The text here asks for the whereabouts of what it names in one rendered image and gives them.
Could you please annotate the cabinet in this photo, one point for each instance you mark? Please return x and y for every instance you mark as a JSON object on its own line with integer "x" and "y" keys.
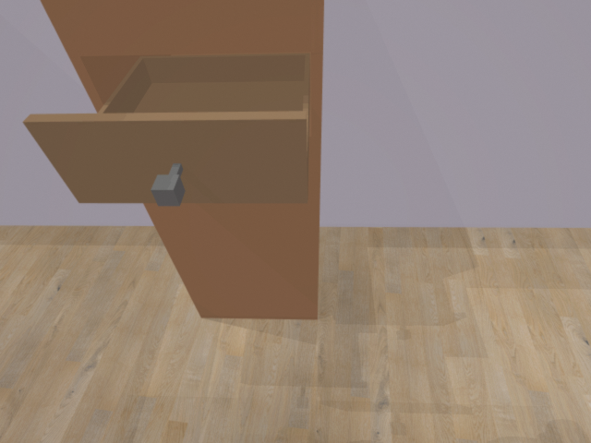
{"x": 237, "y": 260}

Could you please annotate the handle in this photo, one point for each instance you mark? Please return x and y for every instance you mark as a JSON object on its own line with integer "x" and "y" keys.
{"x": 168, "y": 189}

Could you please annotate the drawer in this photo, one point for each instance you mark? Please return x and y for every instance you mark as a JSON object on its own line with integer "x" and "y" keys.
{"x": 238, "y": 124}

